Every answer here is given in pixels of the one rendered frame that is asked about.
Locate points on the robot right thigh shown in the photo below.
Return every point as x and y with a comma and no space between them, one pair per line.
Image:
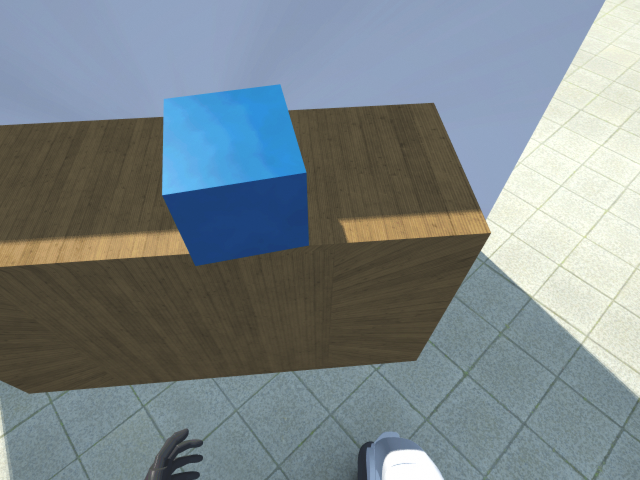
394,458

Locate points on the carton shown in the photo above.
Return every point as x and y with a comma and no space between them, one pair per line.
233,176

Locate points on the left robot hand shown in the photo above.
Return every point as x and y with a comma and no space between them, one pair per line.
165,462

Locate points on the pedestal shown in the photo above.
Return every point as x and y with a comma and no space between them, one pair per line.
98,289

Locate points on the right robot shin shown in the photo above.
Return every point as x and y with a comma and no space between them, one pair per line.
387,434

